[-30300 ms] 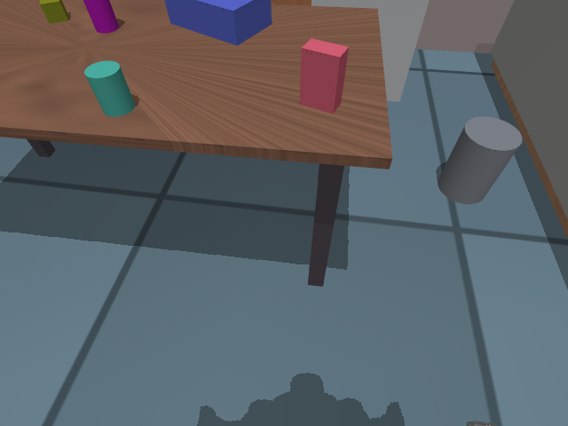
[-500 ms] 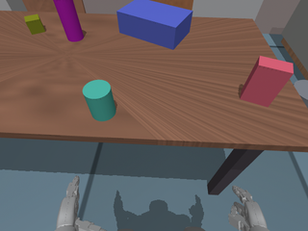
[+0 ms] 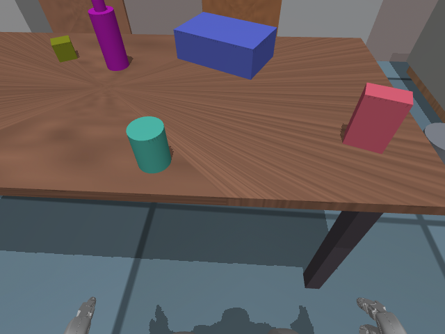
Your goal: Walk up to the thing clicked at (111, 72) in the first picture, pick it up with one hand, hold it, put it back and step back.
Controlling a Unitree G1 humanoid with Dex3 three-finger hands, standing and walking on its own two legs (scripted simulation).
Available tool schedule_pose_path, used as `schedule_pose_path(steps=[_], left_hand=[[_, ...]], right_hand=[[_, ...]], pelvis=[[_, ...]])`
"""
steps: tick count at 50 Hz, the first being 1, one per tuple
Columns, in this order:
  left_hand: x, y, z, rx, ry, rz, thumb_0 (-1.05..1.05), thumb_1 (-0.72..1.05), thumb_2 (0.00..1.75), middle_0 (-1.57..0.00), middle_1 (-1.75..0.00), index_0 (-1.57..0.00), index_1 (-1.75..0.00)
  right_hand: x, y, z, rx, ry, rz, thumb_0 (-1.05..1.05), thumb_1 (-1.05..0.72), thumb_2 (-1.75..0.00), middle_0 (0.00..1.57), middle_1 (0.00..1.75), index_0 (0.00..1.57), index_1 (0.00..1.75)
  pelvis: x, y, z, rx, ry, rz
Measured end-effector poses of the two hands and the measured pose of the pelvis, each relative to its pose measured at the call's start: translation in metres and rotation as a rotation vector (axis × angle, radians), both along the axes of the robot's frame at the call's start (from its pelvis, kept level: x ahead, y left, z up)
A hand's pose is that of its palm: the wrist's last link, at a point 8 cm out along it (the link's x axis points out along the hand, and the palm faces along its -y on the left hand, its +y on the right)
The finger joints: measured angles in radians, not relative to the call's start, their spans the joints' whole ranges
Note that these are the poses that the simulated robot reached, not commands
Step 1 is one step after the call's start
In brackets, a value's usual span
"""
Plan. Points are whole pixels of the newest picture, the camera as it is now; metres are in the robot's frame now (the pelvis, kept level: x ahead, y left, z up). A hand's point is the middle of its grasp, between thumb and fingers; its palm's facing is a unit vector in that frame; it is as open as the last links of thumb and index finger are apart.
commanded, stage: home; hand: left
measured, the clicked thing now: (150, 145) +0.47 +0.17 +0.07
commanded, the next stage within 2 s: stand in 1.60 s
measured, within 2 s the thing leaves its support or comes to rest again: neither
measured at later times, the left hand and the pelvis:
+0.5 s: hand out of the picture +0.03 +0.25 -0.12, palm faces -0.05 -0.93 -0.37, open 17.5 cm; pelvis -0.03 +0.00 +0.03, yaw +0 degrees
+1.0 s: hand out of the picture +0.05 +0.25 -0.12, palm faces -0.04 -0.93 -0.36, open 17.5 cm; pelvis -0.02 -0.01 +0.04, yaw +0 degrees
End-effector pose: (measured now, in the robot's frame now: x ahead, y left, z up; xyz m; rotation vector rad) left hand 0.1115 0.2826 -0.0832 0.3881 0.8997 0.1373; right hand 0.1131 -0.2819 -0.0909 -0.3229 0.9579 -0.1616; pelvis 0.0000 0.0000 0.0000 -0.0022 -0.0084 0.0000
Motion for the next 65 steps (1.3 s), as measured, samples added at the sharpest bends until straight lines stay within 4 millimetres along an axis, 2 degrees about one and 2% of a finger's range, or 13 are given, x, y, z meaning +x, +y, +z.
schedule_pose_path(steps=[6, 14, 22, 30, 38, 48, 65], left_hand=[[-0.038, 0.020, -0.003, 0.030, 0.131, 0.045, -0.01, -0.55, 0.05, -0.06, -0.05, -0.06, -0.05], [-0.071, 0.019, -0.005, 0.015, 0.238, 0.085, 0.00, -0.56, 0.04, -0.06, -0.05, -0.06, -0.05], [-0.085, 0.015, -0.002, -0.004, 0.277, 0.108, 0.00, -0.55, 0.04, -0.06, -0.05, -0.06, -0.05], [-0.095, 0.014, 0.002, 0.004, 0.308, 0.133, 0.00, -0.54, 0.05, -0.06, -0.05, -0.06, -0.05], [-0.093, 0.012, 0.004, 0.007, 0.321, 0.144, 0.00, -0.54, 0.05, -0.06, -0.05, -0.06, -0.05], [-0.075, 0.008, 0.002, -0.011, 0.314, 0.135, 0.00, -0.55, 0.05, -0.06, -0.05, -0.06, -0.05], [-0.045, 0.008, 0.006, -0.018, 0.292, 0.128, 0.00, -0.56, 0.04, -0.06, -0.05, -0.06, -0.04]], right_hand=[[-0.035, -0.020, 0.001, -0.032, 0.113, -0.034, 0.01, -0.90, -0.90, 0.20, 0.30, 0.20, 0.30], [-0.069, -0.017, -0.002, -0.009, 0.220, -0.053, 0.01, -0.90, -0.90, 0.20, 0.30, 0.20, 0.30], [-0.083, -0.008, -0.003, 0.025, 0.249, -0.050, 0.01, -0.90, -0.90, 0.20, 0.30, 0.20, 0.30], [-0.086, -0.015, -0.003, 0.027, 0.261, -0.058, 0.01, -0.90, -0.90, 0.21, 0.31, 0.20, 0.30], [-0.085, -0.024, -0.001, 0.016, 0.271, -0.069, 0.01, -0.90, -0.90, 0.20, 0.30, 0.20, 0.30], [-0.083, -0.028, 0.003, -0.001, 0.292, -0.080, 0.01, -0.90, -0.90, 0.20, 0.30, 0.20, 0.30], [-0.056, -0.022, 0.006, 0.003, 0.269, -0.073, 0.01, -0.90, -0.90, 0.20, 0.30, 0.20, 0.30]], pelvis=[[-0.009, -0.001, 0.009, 0.002, -0.019, 0.003], [-0.017, -0.001, 0.020, 0.003, -0.047, 0.006], [-0.024, -0.002, 0.028, 0.005, -0.061, 0.004], [-0.027, -0.007, 0.032, 0.007, -0.062, 0.006], [-0.026, -0.010, 0.033, 0.006, -0.061, 0.006], [-0.020, -0.010, 0.035, 0.004, -0.052, 0.003], [-0.005, -0.007, 0.038, 0.003, -0.048, 0.003]])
